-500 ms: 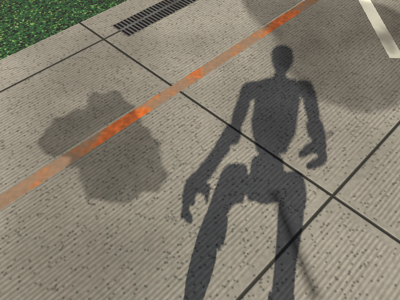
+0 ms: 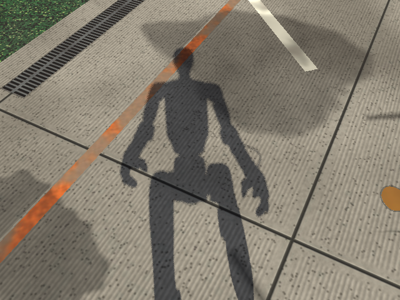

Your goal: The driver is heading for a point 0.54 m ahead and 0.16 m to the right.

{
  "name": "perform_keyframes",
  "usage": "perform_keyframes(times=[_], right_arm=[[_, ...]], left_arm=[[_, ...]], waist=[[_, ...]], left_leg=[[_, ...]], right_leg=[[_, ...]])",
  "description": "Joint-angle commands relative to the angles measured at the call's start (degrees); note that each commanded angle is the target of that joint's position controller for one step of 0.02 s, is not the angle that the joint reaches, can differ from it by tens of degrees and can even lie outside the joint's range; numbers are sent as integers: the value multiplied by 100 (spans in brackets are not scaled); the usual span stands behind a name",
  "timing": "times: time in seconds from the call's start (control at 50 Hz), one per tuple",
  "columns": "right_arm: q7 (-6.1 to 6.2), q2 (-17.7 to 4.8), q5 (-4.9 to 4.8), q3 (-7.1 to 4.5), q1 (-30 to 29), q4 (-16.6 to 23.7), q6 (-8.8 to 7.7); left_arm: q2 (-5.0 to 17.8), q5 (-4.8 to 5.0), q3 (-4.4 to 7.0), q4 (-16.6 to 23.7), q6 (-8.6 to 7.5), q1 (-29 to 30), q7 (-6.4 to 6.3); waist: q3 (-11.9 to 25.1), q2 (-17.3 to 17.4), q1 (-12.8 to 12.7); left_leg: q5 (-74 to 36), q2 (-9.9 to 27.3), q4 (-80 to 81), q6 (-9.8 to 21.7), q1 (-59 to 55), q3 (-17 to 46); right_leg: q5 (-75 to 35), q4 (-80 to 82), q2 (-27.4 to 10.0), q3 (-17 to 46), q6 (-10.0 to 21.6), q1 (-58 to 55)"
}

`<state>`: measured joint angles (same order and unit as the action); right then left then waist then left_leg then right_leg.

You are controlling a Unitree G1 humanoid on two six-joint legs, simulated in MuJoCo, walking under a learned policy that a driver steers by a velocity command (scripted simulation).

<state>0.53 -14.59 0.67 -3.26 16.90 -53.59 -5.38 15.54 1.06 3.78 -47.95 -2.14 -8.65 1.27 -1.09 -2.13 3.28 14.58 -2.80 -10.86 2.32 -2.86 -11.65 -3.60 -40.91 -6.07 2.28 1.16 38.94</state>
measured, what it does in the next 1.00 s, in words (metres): walks ahead, turning right: right foot, then left foot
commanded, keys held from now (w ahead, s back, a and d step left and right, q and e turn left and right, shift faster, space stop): w+e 0.04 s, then e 0.40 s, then w+e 0.38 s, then no key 0.18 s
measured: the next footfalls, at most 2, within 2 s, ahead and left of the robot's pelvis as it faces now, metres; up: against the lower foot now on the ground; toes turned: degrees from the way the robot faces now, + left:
right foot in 0.14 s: +0.26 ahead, -0.12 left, +0.00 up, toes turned -8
left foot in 0.64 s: +0.39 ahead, +0.07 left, +0.00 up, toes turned -27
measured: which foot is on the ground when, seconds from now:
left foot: down 0.00-0.16, up 0.18-0.62, down 0.64-1.00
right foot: up 0.00-0.12, down 0.14-0.64, up 0.66-1.00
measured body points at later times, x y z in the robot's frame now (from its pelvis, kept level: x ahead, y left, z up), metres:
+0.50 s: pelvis +0.21 -0.04 +0.00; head +0.25 -0.07 +0.44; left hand +0.41 +0.21 -0.10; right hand +0.30 -0.35 -0.11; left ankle +0.35 +0.12 -0.69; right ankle +0.22 -0.12 -0.74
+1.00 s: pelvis +0.38 -0.08 +0.00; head +0.41 -0.10 +0.45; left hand +0.70 -0.01 -0.09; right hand +0.22 -0.33 -0.12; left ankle +0.36 +0.09 -0.74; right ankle +0.41 -0.27 -0.71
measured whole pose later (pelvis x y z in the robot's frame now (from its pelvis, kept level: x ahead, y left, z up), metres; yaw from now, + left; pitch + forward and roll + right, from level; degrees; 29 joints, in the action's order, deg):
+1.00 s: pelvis +0.38 -0.08 +0.00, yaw -33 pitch +3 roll +0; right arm 0.8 -16.2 -0.9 -3.7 20.2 -48.7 -3.0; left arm 15.8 0.6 3.7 -34.9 -1.1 -5.3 2.1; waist -1.5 -1.9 5.6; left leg 19.1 2.8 -18.6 -1.8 1.9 -5.7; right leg 6.1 -38.0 -2.3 1.5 -0.5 34.0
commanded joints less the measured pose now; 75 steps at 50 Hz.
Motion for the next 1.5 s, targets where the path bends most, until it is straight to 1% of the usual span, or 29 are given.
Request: perform_keyframes(times=[0.02,0.12,0.14,0.16,0.18,0.2,0.22,0.24,0.28,0.38,0.46,0.6,0.64,0.66,0.68,0.76,0.92,0.98,1.04,1.06,1.08,1.1,1.12,1.18,1.34,1.38,1.4,1.44,1.5], right_arm=[[60,-992,-75,-227,90,184,52],[215,-1264,-137,-311,-258,349,364],[229,-1244,-171,-291,-380,419,359],[178,-747,70,-139,-101,572,275],[53,-393,83,29,495,758,110],[-25,-973,-84,-112,-37,700,-5],[-27,-973,-229,-116,-502,901,-36],[47,-891,-159,-121,-600,853,-7],[132,-986,-51,-195,-530,857,175],[220,-737,17,-153,-518,977,358],[182,-737,-39,-135,-1017,1147,411],[-11,-864,-150,-204,-1088,1252,33],[27,-1209,-32,-316,-280,1084,-40],[36,-1686,117,-422,154,953,9],[0,-1531,58,-423,121,977,-13],[86,-891,-65,-225,-280,1121,49],[78,-1126,-91,-263,-116,955,128],[37,-1299,-213,-305,60,831,177],[25,-1197,-294,-275,8,760,149],[12,-946,-135,-176,155,815,94],[-82,-375,139,72,765,938,44],[-114,-692,-42,33,942,709,81],[-109,-1032,-210,-69,379,813,155],[70,-868,-79,-56,7,826,412],[108,-505,79,39,48,642,602],[113,-909,146,-2,-258,869,587],[122,-1068,74,-52,-607,823,580],[86,-625,105,55,-775,823,487],[65,-584,29,81,-632,705,341]], left_arm=[[168,-3,-24,666,-75,804,122],[685,-35,246,694,-71,-306,255],[1003,-50,413,522,-76,-1092,170],[1517,-69,508,464,-24,-1377,9],[1845,-180,508,767,-47,-1027,13],[1430,-152,421,880,-18,-1068,37],[1174,-89,349,923,-40,-702,35],[1012,-2,315,928,-47,-400,24],[846,-78,259,1028,3,-87,-41],[1100,-83,343,1106,92,-85,-174],[1082,-17,330,1168,279,-61,-305],[948,-31,244,1174,240,-168,-259],[393,-63,67,1227,194,-250,-262],[273,31,30,1511,119,-246,-244],[753,11,116,1577,43,-113,-225],[827,-1,226,1447,84,-33,-124],[155,-61,10,1767,5,567,37],[316,-37,71,1788,13,656,114],[690,-118,268,1454,7,-338,57],[1055,-184,358,1371,29,-850,-38],[1385,-322,311,1410,69,-988,-127],[1015,-229,209,1329,94,-1103,-82],[796,-175,147,1304,98,-786,-36],[556,-161,47,1227,73,198,-37],[325,-186,-22,839,146,589,-123],[167,-252,-82,604,153,167,-106],[111,-215,-71,572,168,-91,-130],[352,-202,-9,507,200,165,-202],[345,-212,10,304,225,25,-241]], waist=[[-480,348,129],[332,749,-679],[734,558,-1129],[1304,-651,-909],[2443,-1357,-417],[2713,-212,-889],[1892,-78,-800],[1150,413,-572],[718,194,-257],[927,-126,-150],[959,-318,-326],[510,-669,-298],[847,104,-16],[685,1557,-90],[322,1544,-24],[-119,1042,-55],[-41,957,46],[120,1052,24],[634,815,-588],[1128,352,-752],[2028,-1189,-446],[2911,-1041,-625],[2157,-677,-676],[953,-293,-214],[653,-408,17],[109,262,-234],[-26,1100,-564],[-221,1038,-410],[-17,725,-353]], left_leg=[[-2452,1809,255,634,-59,246],[-6227,1714,-2184,240,-290,-50],[-5487,1428,-3453,-28,345,-127],[-1264,876,-5327,-372,1972,-77],[2597,-259,-7295,-665,3809,931],[2316,144,-7434,-531,3964,1849],[1847,372,-7065,-410,4189,1749],[1471,590,-6566,-438,4181,1631],[1073,749,-6011,-491,3547,1637],[455,526,-4756,-791,3354,1572],[-230,408,-3783,-851,3266,1693],[-206,204,-1654,-446,2106,1626],[59,1354,-1043,65,492,2518],[1191,2369,-387,822,-125,4415],[2011,2696,-182,1119,-38,5170],[965,1903,-72,577,399,3178],[-2801,1462,-249,573,983,1046],[-3222,1624,-600,514,829,1068],[-3948,1368,-1926,186,867,878],[-2695,1083,-2961,-121,1654,658],[2108,472,-5034,-555,3441,751],[2717,525,-5727,-610,3296,1641],[2457,708,-5894,-618,3588,1604],[1677,977,-4906,-668,3072,1517],[-550,586,-2072,-430,895,1128],[-779,1161,-1306,-124,1058,1780],[614,1196,-1130,76,2010,1803],[1371,948,-851,-87,2599,1711],[219,813,-1176,-243,2095,1525]], right_leg=[[66,423,44,-277,110,218],[1014,690,884,-939,539,-1527],[169,1292,967,-727,749,-2812],[-2081,1020,-165,822,1145,-4543],[-2964,1339,-1686,3840,2621,-6171],[-2809,1557,-1443,3296,2376,-5961],[-2536,1632,-1169,2434,2095,-5221],[-2195,1808,-831,1922,1800,-4289],[-1919,2122,-537,1541,1635,-2998],[-2147,2078,-252,1270,1530,-2492],[109,2135,-53,1571,1229,-2427],[2945,1941,91,2547,1063,-2236],[3740,380,702,1871,579,-1245],[4108,-831,1440,742,339,235],[3762,-1647,902,754,203,958],[2335,-2198,372,494,-102,995],[951,-196,412,-243,-305,-432],[830,492,592,-375,-123,-1120],[-22,1650,869,-465,339,-2806],[-1981,1391,210,161,573,-4080],[-4454,895,-1607,2196,1707,-5973],[-3488,1260,-1868,2758,2127,-5693],[-2797,1474,-1401,2115,1874,-5093],[-1503,1993,-770,1179,1310,-3035],[2223,2361,-227,639,802,-1534],[3298,1986,299,388,193,-1328],[2698,1849,586,18,4,-1968],[1984,1521,577,-24,-40,-2583],[1366,1537,463,95,68,-2629]])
